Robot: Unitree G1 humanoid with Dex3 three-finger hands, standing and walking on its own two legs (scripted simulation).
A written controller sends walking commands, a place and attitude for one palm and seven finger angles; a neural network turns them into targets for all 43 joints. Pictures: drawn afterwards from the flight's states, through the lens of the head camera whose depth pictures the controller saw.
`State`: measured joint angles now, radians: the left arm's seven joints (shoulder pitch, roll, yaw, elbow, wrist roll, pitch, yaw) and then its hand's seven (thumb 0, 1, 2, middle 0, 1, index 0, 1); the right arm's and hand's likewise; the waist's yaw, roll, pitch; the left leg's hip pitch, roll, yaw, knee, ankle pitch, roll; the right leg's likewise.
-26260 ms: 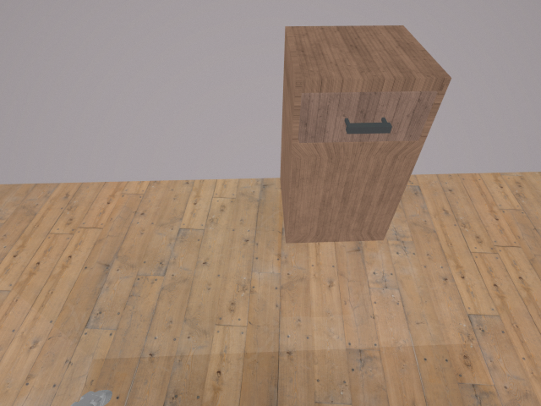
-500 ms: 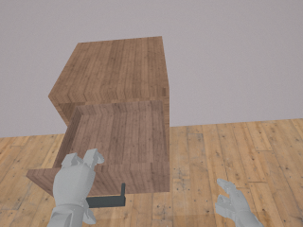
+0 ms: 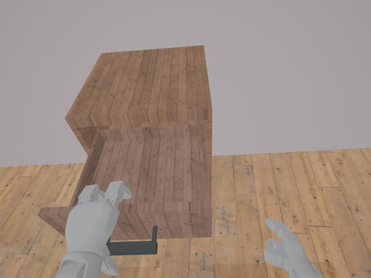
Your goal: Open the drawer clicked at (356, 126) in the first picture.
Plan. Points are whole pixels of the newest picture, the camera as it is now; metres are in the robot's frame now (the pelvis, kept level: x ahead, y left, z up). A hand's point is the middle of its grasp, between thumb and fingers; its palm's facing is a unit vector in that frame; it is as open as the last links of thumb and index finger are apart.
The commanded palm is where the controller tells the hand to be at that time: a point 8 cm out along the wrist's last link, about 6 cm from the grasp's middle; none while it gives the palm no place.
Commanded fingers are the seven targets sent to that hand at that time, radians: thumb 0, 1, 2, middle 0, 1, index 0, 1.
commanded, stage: draw the hand back to the body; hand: left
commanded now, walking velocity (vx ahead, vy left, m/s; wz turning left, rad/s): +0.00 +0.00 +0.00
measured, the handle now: (130, 239) +0.22 +0.20 -0.10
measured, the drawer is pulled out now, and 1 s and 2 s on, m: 0.30 0.30 0.30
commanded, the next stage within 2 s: step back with the hand held close in 1.48 s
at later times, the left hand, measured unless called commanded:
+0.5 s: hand (71, 224) +0.18 +0.25 +0.08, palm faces +0.10 -0.11 -0.99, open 13.8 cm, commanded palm +0.13 +0.25 +0.14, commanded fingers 0.00 -0.43 0.33 -0.29 -1.15 -0.29 -1.15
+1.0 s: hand (57, 205) +0.18 +0.24 +0.15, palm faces +0.36 -0.85 -0.39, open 11.1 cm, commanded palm +0.12 +0.29 +0.18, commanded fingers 0.00 0.44 0.70 -0.23 -0.59 -0.23 -0.59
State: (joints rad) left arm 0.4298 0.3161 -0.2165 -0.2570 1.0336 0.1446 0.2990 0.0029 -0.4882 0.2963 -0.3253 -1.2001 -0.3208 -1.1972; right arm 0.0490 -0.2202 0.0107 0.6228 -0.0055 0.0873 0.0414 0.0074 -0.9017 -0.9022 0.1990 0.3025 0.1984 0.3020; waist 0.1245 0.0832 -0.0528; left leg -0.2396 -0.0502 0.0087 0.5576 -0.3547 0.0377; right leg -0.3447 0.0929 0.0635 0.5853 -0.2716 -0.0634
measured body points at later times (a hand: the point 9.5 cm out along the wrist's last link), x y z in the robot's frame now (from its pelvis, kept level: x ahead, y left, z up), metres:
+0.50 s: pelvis -0.01 +0.01 +0.01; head -0.01 -0.02 +0.46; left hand +0.16 +0.25 +0.13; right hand +0.24 -0.18 -0.08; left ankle -0.04 +0.10 -0.73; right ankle +0.02 -0.08 -0.73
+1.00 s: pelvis +0.01 +0.01 +0.01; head +0.00 +0.00 +0.46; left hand +0.15 +0.29 +0.17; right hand +0.21 -0.18 -0.07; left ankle -0.04 +0.10 -0.73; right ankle +0.02 -0.08 -0.73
